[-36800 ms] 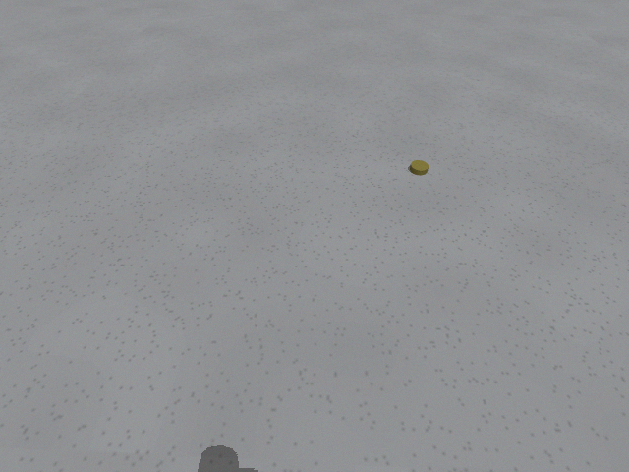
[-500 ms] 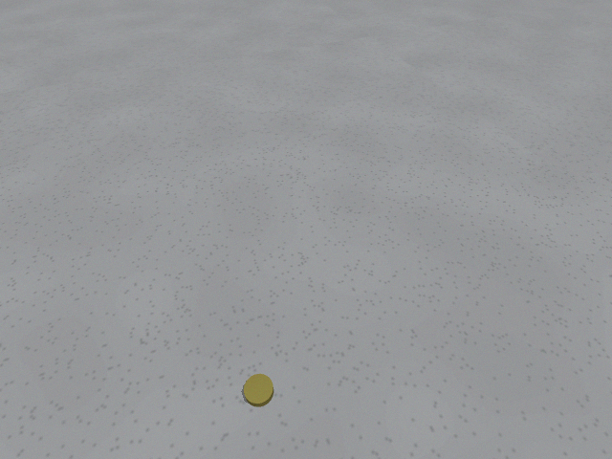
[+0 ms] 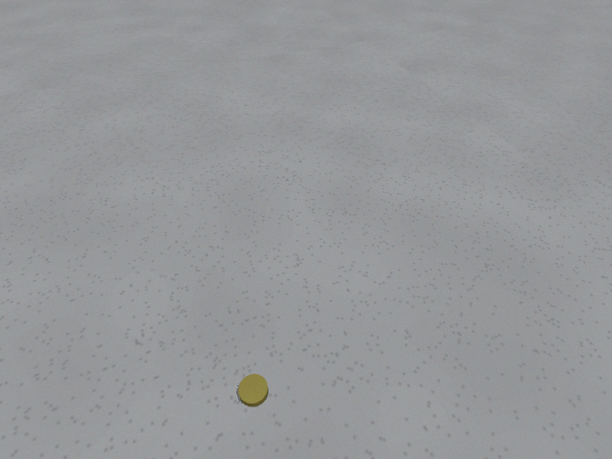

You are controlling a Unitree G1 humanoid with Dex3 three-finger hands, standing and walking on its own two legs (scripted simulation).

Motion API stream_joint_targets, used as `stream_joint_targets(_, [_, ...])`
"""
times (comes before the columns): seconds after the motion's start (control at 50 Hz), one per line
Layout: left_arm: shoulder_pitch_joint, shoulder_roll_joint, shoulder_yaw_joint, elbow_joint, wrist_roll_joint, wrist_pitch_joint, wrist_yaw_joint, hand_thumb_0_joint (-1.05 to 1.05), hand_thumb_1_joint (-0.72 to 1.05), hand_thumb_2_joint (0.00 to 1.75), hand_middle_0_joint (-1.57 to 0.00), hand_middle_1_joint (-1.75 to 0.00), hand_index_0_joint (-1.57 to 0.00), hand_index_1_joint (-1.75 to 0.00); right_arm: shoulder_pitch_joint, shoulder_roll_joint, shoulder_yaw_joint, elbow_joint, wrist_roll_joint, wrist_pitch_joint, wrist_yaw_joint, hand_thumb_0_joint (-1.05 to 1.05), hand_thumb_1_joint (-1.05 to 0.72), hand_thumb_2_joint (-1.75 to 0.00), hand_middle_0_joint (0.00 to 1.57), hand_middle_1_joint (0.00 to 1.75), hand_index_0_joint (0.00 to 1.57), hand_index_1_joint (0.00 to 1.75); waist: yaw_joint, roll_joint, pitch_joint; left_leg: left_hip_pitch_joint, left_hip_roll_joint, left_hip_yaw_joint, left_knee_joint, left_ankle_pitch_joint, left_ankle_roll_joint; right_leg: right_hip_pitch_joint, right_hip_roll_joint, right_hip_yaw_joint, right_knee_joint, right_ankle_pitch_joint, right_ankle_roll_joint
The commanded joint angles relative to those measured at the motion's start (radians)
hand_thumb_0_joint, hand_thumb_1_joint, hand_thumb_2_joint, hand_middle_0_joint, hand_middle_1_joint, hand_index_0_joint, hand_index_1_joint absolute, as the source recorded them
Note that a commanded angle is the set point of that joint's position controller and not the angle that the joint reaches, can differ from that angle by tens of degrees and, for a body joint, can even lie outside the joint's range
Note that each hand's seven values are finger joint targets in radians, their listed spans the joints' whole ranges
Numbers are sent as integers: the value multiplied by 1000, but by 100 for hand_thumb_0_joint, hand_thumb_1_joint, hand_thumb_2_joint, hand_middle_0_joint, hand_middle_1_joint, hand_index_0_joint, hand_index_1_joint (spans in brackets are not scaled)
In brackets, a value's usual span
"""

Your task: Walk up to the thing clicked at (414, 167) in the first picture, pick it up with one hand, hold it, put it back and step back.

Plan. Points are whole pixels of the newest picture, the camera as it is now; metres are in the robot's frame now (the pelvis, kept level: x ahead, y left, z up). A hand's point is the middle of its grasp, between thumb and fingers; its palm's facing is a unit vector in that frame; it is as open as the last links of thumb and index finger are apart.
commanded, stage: stand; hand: left
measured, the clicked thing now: (253, 390) +0.52 +0.18 -0.77
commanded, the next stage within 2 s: walk up in 0.46 s
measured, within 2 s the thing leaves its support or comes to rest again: neither
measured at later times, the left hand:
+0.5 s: hand out of the picture +0.09 +0.25 -0.15, palm faces -0.01 -0.94 -0.35, open 7.4 cm
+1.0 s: hand out of the picture +0.06 +0.30 -0.18, palm faces -0.07 -0.93 -0.35, open 7.4 cm
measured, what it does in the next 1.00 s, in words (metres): steps on the spot: left foot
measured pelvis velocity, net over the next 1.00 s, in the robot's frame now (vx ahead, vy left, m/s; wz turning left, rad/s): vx -0.07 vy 0.05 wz -0.03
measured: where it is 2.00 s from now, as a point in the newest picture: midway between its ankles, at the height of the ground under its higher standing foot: outside the picture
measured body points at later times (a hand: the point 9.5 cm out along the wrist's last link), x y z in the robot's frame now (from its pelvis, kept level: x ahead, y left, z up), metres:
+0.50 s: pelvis +0.01 -0.01 +0.00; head +0.03 -0.01 +0.45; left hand +0.09 +0.30 -0.13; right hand +0.08 -0.31 -0.14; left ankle +0.01 +0.13 -0.75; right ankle +0.01 -0.12 -0.75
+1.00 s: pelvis -0.07 +0.05 -0.02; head +0.01 +0.07 +0.42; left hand +0.06 +0.35 -0.16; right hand -0.01 -0.27 -0.13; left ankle -0.06 +0.14 -0.75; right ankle -0.11 -0.10 -0.68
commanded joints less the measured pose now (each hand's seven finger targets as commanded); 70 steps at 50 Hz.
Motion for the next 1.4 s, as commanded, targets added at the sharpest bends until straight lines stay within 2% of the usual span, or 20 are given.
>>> stream_joint_targets(0.0, [-51,229,45,-64,-3,-18,10,0,90,90,-20,-30,-20,-30,-24,-204,-39,-58,-4,-18,-8,0,-90,-90,20,30,20,30,-5,-12,-27,-39,98,-78,-63,-53,35,-33,-121,122,-86,-114,-23])
stream_joint_targets(0.42, [-41,229,42,-68,-7,-20,11,0,90,90,-20,-30,-20,-30,-5,-212,-29,-65,0,-24,-16,0,-90,-90,20,30,20,30,-2,-18,-90,14,116,-69,-41,127,32,37,-123,109,-38,128,-27])
stream_joint_targets(0.46, [-22,277,96,-98,-24,5,26,0,90,90,-20,-30,-20,-30,-37,-244,-51,-90,11,2,-21,0,-90,-90,20,30,20,30,14,-16,-12,-53,95,-48,120,382,50,-20,-120,91,81,427,-42])
stream_joint_targets(0.54, [-48,291,111,-158,-20,22,28,0,90,90,-20,-30,-20,-30,-3,-228,-64,-129,14,21,-21,0,-90,-90,20,30,20,30,0,-80,-121,-52,32,-1,272,219,46,-19,-202,164,90,466,-131])
stream_joint_targets(0.6, [-138,303,116,-224,0,34,30,0,90,90,-20,-30,-20,-30,61,-220,-76,-149,3,41,-20,0,-90,-90,20,30,20,30,-18,-180,-139,-88,-30,18,467,-240,47,-98,-323,255,90,427,-225])
stream_joint_targets(0.66, [-155,299,117,-261,14,45,28,0,90,90,-20,-30,-20,-30,89,-220,-88,-175,-3,48,-12,0,-90,-90,20,30,20,30,-20,-201,-97,-97,-18,-8,507,-339,67,-192,-317,234,131,349,-228])
stream_joint_targets(0.7, [-161,288,113,-277,12,51,29,0,90,90,-20,-30,-20,-30,101,-221,-96,-185,-5,40,-12,0,-90,-90,20,30,20,30,-28,-178,-95,-97,-8,7,372,-160,66,-176,-254,188,215,324,-178])
stream_joint_targets(0.72, [-142,278,111,-284,5,56,30,0,90,90,-20,-30,-20,-30,101,-240,-102,-194,-9,33,-17,0,-90,-90,20,30,20,30,-27,-75,-103,-107,55,-38,222,137,80,-143,-175,131,324,269,-128])
stream_joint_targets(0.74, [-148,236,101,-300,-6,62,31,0,90,90,-20,-30,-20,-30,80,-289,-113,-206,-21,28,-20,0,-90,-90,20,30,20,30,-28,67,-95,-100,163,-180,127,368,134,-199,-32,79,480,122,-68])
stream_joint_targets(0.76, [-138,198,95,-316,-8,64,38,0,90,90,-20,-30,-20,-30,75,-337,-124,-220,-30,22,-21,0,-90,-90,20,30,20,30,-28,198,-82,-1,260,-318,78,575,183,-340,96,56,607,-265,-36])
stream_joint_targets(0.8, [-66,188,93,-311,0,74,49,0,90,90,-20,-30,-20,-30,74,-345,-129,-248,-33,18,-29,0,-90,-90,20,30,20,30,-19,154,-125,50,331,-332,127,749,235,-386,109,155,753,-496,-33])
stream_joint_targets(0.92, [-13,223,107,-315,1,71,42,0,90,90,-20,-30,-20,-30,15,-269,-116,-306,-24,16,-57,0,-90,-90,20,30,20,30,9,120,-113,133,234,-192,191,626,214,-419,92,171,828,-343,-3])
stream_joint_targets(1.0, [-30,211,110,-353,7,56,38,0,90,90,-20,-30,-20,-30,83,-265,-120,-308,-16,21,-60,0,-90,-90,20,30,20,30,-39,115,-112,192,240,-188,213,597,231,-377,61,122,595,-331,23])
stream_joint_targets(1.08, [33,198,117,-347,10,45,33,0,90,90,-20,-30,-20,-30,49,-274,-119,-329,-10,32,-51,0,-90,-90,20,30,20,30,-19,139,-162,132,221,-138,261,486,200,-221,32,44,319,-242,-6])
stream_joint_targets(1.12, [91,193,124,-320,17,39,33,0,90,90,-20,-30,-20,-30,19,-277,-115,-335,-3,42,-44,0,-90,-90,20,30,20,30,17,113,-164,35,199,-112,302,374,169,-86,31,15,116,-37,-26])
stream_joint_targets(1.16, [100,278,149,-324,31,32,33,0,90,90,-20,-30,-20,-30,-6,-228,-97,-356,12,41,-39,0,-90,-90,20,30,20,30,21,-78,-157,-211,91,-76,409,65,92,28,-134,266,136,217,-103])
stream_joint_targets(1.18, [57,339,158,-344,14,40,25,0,90,90,-20,-30,-20,-30,-22,-199,-92,-362,12,45,-44,0,-90,-90,20,30,20,30,40,-239,-77,-255,-83,26,597,-295,36,-117,-314,446,46,292,-265])
stream_joint_targets(1.2, [-7,371,158,-384,24,35,25,0,90,90,-20,-30,-20,-30,-2,-217,-104,-353,10,55,-54,0,-90,-90,20,30,20,30,40,-278,-23,-230,-76,-41,811,-507,20,-272,-413,547,8,292,-340])
stream_joint_targets(1.28, [-58,254,144,-418,21,39,33,0,90,90,-20,-30,-20,-30,70,-220,-90,-314,13,44,-43,0,-90,-90,20,30,20,30,-1,-147,-8,-271,-113,-79,880,-382,10,-208,-232,254,98,333,-234])
stream_joint_targets(1.38, [9,231,143,-440,39,64,36,0,90,90,-20,-30,-20,-30,96,-200,-81,-345,0,16,-54,0,-90,-90,20,30,20,30,40,-214,-106,-324,-47,7,450,-383,-13,102,-191,205,211,421,-200])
